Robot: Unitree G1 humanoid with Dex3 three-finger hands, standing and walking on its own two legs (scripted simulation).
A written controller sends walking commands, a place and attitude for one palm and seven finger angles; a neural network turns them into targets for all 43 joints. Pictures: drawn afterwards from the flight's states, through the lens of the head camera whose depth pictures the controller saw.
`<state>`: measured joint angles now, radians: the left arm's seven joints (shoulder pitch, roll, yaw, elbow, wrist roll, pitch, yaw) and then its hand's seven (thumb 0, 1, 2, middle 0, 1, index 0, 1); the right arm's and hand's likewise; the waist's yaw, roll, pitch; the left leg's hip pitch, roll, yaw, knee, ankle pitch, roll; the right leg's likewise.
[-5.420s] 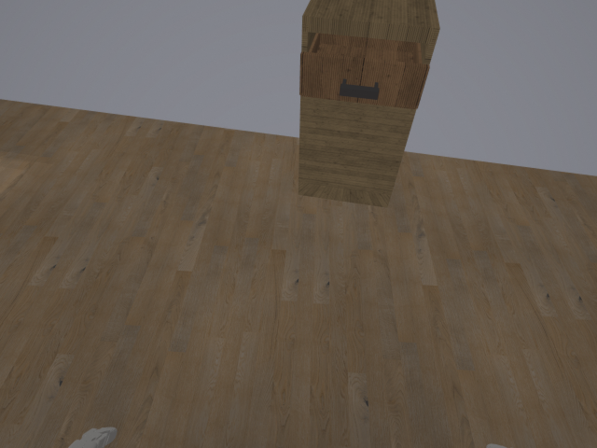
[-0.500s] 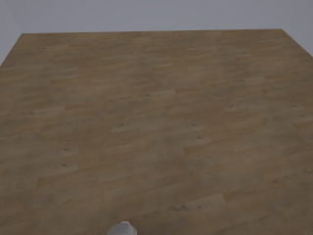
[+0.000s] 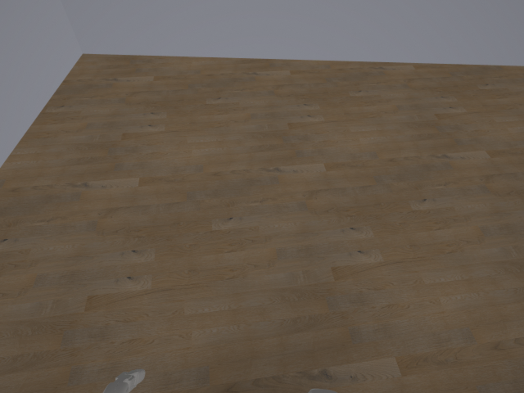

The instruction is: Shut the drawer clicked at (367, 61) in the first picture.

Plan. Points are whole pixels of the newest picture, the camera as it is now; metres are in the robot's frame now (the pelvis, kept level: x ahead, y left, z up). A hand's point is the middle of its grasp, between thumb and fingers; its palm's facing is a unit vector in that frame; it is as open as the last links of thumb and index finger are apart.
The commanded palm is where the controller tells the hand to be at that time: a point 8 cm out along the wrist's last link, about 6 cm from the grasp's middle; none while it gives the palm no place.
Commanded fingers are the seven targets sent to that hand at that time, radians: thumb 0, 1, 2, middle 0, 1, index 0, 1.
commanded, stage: turn to face it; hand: left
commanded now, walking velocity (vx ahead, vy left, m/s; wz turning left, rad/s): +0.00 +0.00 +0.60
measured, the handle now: out of the picture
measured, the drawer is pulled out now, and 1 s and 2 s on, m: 0.16 0.16 0.16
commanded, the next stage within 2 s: none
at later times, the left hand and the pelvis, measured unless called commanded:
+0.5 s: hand out of the picture -0.06 +0.18 -0.16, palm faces +0.37 -0.89 -0.27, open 7.3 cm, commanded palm none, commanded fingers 0.00 0.90 0.90 -0.20 -0.30 -0.20 -0.30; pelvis -0.02 -0.03 +0.00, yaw +20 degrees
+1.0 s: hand out of the picture -0.06 +0.24 -0.15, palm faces +0.60 -0.76 -0.25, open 7.3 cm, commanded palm none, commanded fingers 0.00 0.90 0.90 -0.20 -0.30 -0.20 -0.30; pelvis -0.05 -0.01 +0.00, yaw +37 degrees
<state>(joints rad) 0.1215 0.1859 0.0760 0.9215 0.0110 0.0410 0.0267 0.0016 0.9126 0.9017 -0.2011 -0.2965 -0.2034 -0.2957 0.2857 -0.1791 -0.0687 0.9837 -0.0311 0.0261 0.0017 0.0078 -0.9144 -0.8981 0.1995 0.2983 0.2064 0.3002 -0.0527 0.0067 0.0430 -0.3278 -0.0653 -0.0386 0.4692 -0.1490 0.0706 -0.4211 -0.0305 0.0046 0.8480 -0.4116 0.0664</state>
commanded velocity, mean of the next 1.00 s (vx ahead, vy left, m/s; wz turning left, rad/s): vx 0.00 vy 0.00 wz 0.60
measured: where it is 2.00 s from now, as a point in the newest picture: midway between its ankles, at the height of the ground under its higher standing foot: outside the picture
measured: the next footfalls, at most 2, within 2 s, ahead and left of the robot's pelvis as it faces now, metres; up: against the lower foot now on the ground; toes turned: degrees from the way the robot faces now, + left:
right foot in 0.12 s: +0.04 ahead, -0.14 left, +0.00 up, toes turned +4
left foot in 0.58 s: -0.03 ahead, +0.11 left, +0.00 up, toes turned +29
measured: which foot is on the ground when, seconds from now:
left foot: down 0.00-0.12, up 0.14-0.56, down 0.58-1.00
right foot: up 0.00-0.10, down 0.12-0.58, up 0.60-1.00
